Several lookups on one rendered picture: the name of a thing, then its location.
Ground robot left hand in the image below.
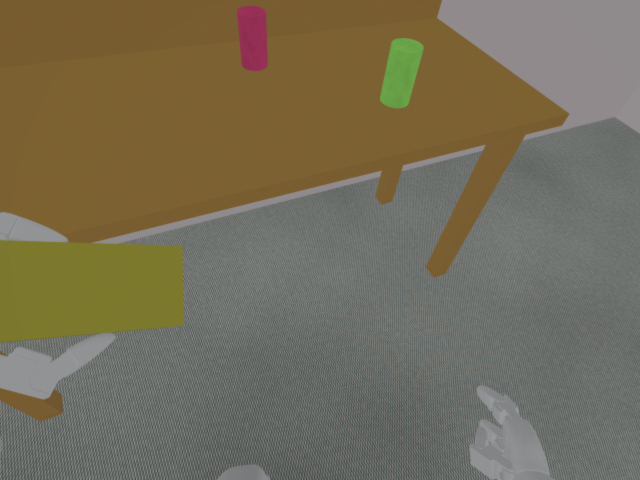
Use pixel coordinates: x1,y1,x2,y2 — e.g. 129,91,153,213
0,212,116,400

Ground robot right hand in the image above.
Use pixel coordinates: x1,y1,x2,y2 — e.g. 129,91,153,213
470,385,550,480

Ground table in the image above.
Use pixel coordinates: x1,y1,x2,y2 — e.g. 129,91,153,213
0,0,569,422

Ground sponge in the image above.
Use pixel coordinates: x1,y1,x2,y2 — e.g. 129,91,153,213
0,240,184,343

